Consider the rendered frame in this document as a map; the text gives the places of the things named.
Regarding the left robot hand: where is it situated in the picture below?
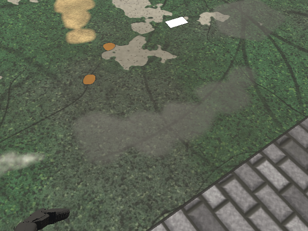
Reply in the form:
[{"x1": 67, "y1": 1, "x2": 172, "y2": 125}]
[{"x1": 14, "y1": 208, "x2": 70, "y2": 231}]

